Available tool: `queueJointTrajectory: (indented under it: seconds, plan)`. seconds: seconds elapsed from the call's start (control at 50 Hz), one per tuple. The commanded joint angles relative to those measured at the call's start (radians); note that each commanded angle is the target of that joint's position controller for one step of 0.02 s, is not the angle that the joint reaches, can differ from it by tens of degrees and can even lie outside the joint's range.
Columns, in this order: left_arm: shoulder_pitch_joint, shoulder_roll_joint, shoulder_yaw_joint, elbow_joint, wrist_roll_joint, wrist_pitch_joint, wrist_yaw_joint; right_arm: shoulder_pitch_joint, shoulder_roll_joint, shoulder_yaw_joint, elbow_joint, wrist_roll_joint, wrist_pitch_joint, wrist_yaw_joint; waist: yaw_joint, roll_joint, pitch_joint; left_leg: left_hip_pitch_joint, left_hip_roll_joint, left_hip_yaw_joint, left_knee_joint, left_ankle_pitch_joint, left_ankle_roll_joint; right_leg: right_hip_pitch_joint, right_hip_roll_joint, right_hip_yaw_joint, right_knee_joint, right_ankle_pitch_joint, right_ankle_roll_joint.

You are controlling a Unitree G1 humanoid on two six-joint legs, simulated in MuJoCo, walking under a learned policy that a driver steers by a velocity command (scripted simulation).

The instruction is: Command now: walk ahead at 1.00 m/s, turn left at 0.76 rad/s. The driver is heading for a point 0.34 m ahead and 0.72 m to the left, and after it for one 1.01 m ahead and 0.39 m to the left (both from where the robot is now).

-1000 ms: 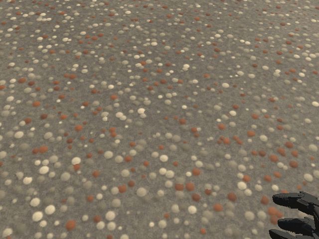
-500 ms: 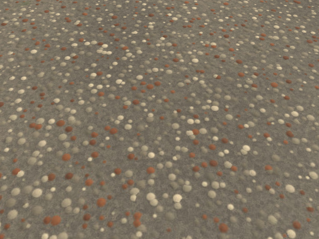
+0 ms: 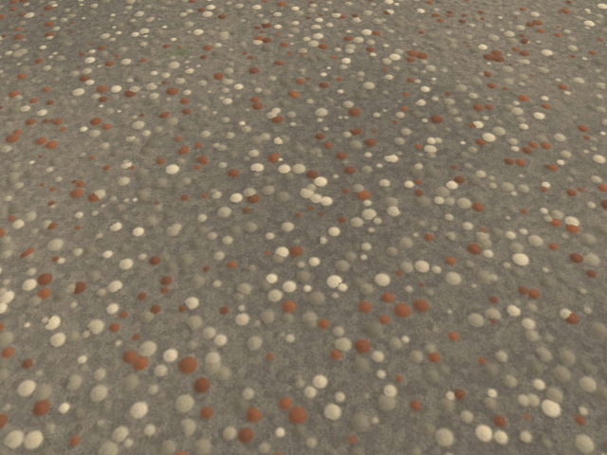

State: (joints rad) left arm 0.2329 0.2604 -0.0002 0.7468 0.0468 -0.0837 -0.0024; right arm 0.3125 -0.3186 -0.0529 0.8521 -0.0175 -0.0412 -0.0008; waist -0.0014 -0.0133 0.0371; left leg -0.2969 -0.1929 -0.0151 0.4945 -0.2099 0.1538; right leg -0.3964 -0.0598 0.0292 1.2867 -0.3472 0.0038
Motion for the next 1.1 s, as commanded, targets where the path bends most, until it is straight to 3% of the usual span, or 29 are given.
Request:
queueJointTrajectory:
  seconds: [0.02,0.08,0.14,0.18,0.22,0.24,0.26,0.28,0.3,0.32,0.34,0.36,0.44,0.52,0.56,0.6,0.66,0.68,0.7,0.72,0.74,0.78,0.84,0.9,0.96,1.02,1.06,1.08,1.1]
  plan:
    - [0.006,0.122,0.022,-0.099,0.028,0.024,-0.007,0.056,-0.108,-0.030,-0.040,0.014,-0.038,-0.010,0.041,-0.009,0.000,0.147,0.272,-0.444,-0.278,0.096,0.204,-0.252,-0.054,0.034,-0.138,-0.103,0.031]
    - [-0.205,0.087,0.001,-0.193,0.014,0.029,-0.023,0.039,-0.130,-0.040,-0.055,0.010,-0.054,0.001,0.016,0.019,0.094,-0.063,0.215,-0.396,-0.375,0.123,0.185,-0.170,-0.045,-0.024,-0.418,0.118,0.065]
    - [-0.262,0.080,-0.004,-0.213,-0.014,0.021,-0.030,0.068,-0.163,-0.058,-0.050,0.026,-0.063,0.017,-0.026,0.030,0.054,-0.101,0.197,-0.362,-0.379,0.328,0.108,0.055,0.007,-0.044,-0.626,0.451,0.047]
    - [-0.281,0.106,0.004,-0.224,-0.017,0.022,-0.021,0.109,-0.178,-0.065,-0.036,0.032,-0.058,0.015,-0.048,0.033,0.030,0.022,0.216,-0.378,-0.322,0.454,0.078,0.088,0.030,-0.040,-0.699,0.453,0.027]
    - [-0.181,0.163,0.028,-0.198,-0.013,0.018,-0.003,0.125,-0.209,-0.072,-0.027,0.026,-0.050,0.006,-0.006,0.027,-0.061,0.144,0.210,-0.374,-0.109,0.736,0.032,0.214,0.079,-0.039,-0.744,0.326,0.003]
    - [-0.027,0.197,0.047,-0.160,-0.015,0.013,0.012,0.100,-0.242,-0.078,-0.029,0.019,-0.047,0.007,0.085,0.024,-0.148,0.124,0.191,-0.357,0.106,0.780,0.006,0.388,0.083,-0.040,-0.755,0.257,-0.007]
    - [0.174,0.249,0.073,-0.117,-0.007,0.009,0.033,0.057,-0.223,-0.072,-0.040,0.011,-0.055,0.011,0.194,0.026,-0.243,-0.011,0.150,-0.333,0.368,0.673,-0.013,0.629,0.005,0.012,-0.713,0.148,-0.023]
    - [0.338,0.323,0.098,-0.091,0.031,0.006,0.050,0.059,-0.063,-0.033,-0.079,0.021,-0.063,0.005,0.212,-0.170,-0.371,-0.232,0.064,-0.237,0.746,0.020,-0.023,0.861,-0.275,0.326,-0.765,-0.203,-0.073]
    - [0.244,0.364,0.110,-0.098,0.028,0.013,0.035,0.149,-0.042,-0.011,-0.135,0.049,-0.056,-0.001,0.096,-0.415,-0.476,-0.407,0.049,-0.143,0.933,-0.277,-0.035,0.883,-0.464,0.836,-0.972,-0.312,-0.153]
    - [0.129,0.244,0.097,-0.120,0.017,0.018,0.028,0.061,-0.116,-0.017,-0.105,0.017,-0.037,-0.012,0.095,-0.231,-0.305,-0.476,0.151,-0.118,0.951,-0.161,-0.026,0.734,-0.400,0.747,-0.995,-0.398,-0.152]
    - [0.081,0.163,0.078,-0.112,0.011,0.020,0.024,-0.016,-0.118,-0.019,-0.106,0.000,-0.027,0.000,0.094,-0.103,-0.170,-0.477,0.195,-0.093,0.906,-0.088,-0.033,0.593,-0.348,0.550,-0.991,-0.277,-0.145]
    - [0.082,0.135,0.072,-0.089,0.017,0.020,0.021,-0.065,-0.103,-0.018,-0.110,-0.009,-0.016,0.014,0.086,-0.028,-0.099,-0.464,0.221,-0.080,0.878,-0.076,-0.038,0.499,-0.310,0.420,-1.002,-0.110,-0.134]
    - [0.150,0.077,0.055,0.024,-0.020,-0.015,-0.002,-0.190,0.005,0.010,-0.210,-0.015,0.034,0.057,0.018,-0.075,0.016,-0.514,0.291,-0.059,0.822,-0.088,-0.040,0.358,-0.270,0.102,-1.069,0.263,-0.085]
    - [0.062,0.111,0.061,0.036,-0.026,-0.038,-0.002,-0.309,0.001,0.031,-0.299,-0.012,0.036,0.092,-0.044,-0.077,0.067,-0.422,0.284,0.025,0.536,0.140,-0.032,0.250,-0.185,-0.190,-1.166,0.466,-0.047]
    - [0.099,0.144,0.066,0.056,-0.026,-0.038,0.003,-0.371,0.000,0.037,-0.313,-0.014,0.035,0.107,-0.031,-0.038,0.099,-0.308,0.238,0.131,0.362,0.207,-0.004,0.247,-0.149,-0.289,-1.191,0.638,-0.035]
    - [0.152,0.197,0.077,0.062,-0.026,-0.029,0.012,-0.348,-0.024,0.029,-0.294,-0.013,0.031,0.102,-0.051,-0.048,0.055,-0.196,0.162,0.197,0.302,0.195,0.026,0.344,-0.158,-0.320,-1.085,1.090,-0.030]
    - [0.092,0.288,0.100,0.023,-0.022,0.016,0.025,0.027,-0.122,-0.018,-0.182,-0.011,0.029,0.068,-0.246,-0.101,-0.146,0.203,0.081,0.166,0.279,0.063,0.081,0.346,-0.213,-0.291,-0.574,1.393,-0.038]
    - [0.068,0.278,0.100,0.007,-0.013,0.028,0.022,0.209,-0.169,-0.051,-0.113,-0.008,0.031,0.046,-0.306,-0.045,-0.219,0.476,0.079,0.086,0.203,0.015,0.112,0.174,-0.185,-0.278,-0.249,1.121,-0.027]
    - [0.066,0.177,0.081,-0.015,0.002,0.033,0.003,0.123,-0.238,-0.082,-0.111,0.020,0.045,0.018,-0.203,0.200,-0.139,0.548,0.190,-0.131,0.127,-0.046,0.144,-0.100,0.018,-0.276,0.146,0.033,0.007]
    - [0.150,0.145,0.063,-0.139,-0.014,0.016,0.003,0.038,-0.343,-0.090,-0.186,-0.018,0.058,0.018,-0.079,0.277,-0.305,0.783,0.415,-0.690,-0.020,-0.012,0.336,-0.426,0.085,-0.098,0.408,-0.191,0.045]
    - [0.054,0.189,0.058,-0.165,-0.016,-0.012,0.001,0.102,-0.309,-0.094,-0.196,-0.020,0.062,0.002,-0.142,0.114,-0.333,0.755,0.448,-0.839,-0.189,-0.190,0.348,-0.500,0.051,0.040,0.367,-0.105,0.039]
    - [-0.014,0.179,0.046,-0.156,-0.009,-0.022,0.006,0.057,-0.219,-0.075,-0.143,-0.004,0.030,-0.013,-0.049,-0.040,-0.058,0.419,0.381,-0.692,-0.249,-0.080,0.269,-0.441,-0.034,0.047,0.133,-0.045,0.035]
    - [0.021,0.164,0.039,-0.135,0.029,0.039,0.005,-0.002,-0.157,-0.044,-0.141,0.007,-0.016,-0.014,0.050,-0.065,0.007,0.106,0.267,-0.487,-0.259,0.117,0.232,-0.249,-0.078,0.038,-0.066,-0.112,0.072]
    - [-0.168,0.105,0.018,-0.215,0.013,0.049,-0.009,0.004,-0.155,-0.045,-0.135,0.007,-0.040,0.000,0.019,-0.038,0.073,-0.073,0.189,-0.413,-0.328,0.134,0.203,-0.170,-0.068,-0.012,-0.336,0.075,0.089]
    - [-0.228,0.061,0.002,-0.226,-0.007,0.035,-0.022,0.051,-0.142,-0.048,-0.100,0.021,-0.050,0.013,-0.032,-0.011,0.055,-0.061,0.157,-0.324,-0.316,0.404,0.122,-0.019,-0.018,-0.057,-0.590,0.448,0.046]
    - [-0.248,0.071,0.006,-0.226,-0.003,0.021,-0.012,0.161,-0.138,-0.046,-0.037,0.029,-0.045,0.005,-0.088,0.009,0.015,0.144,0.178,-0.307,-0.197,0.763,0.045,0.036,0.062,-0.089,-0.733,0.515,-0.012]
    - [-0.114,0.137,0.035,-0.187,0.003,0.010,0.010,0.162,-0.175,-0.054,-0.023,0.016,-0.042,-0.012,-0.021,0.062,-0.070,0.257,0.191,-0.324,0.008,0.965,-0.019,0.165,0.117,-0.071,-0.782,0.462,-0.037]
    - [0.040,0.167,0.050,-0.141,0.001,-0.002,0.020,0.107,-0.195,-0.058,-0.034,0.019,-0.043,-0.013,0.078,0.063,-0.122,0.241,0.173,-0.301,0.195,0.934,-0.052,0.310,0.083,-0.055,-0.851,0.556,-0.050]
    - [0.191,0.224,0.065,-0.099,0.008,-0.014,0.027,0.077,-0.150,-0.048,-0.058,0.024,-0.047,-0.015,0.144,0.025,-0.203,0.119,0.121,-0.261,0.449,0.649,-0.081,0.521,-0.051,0.031,-0.804,0.791,-0.073]
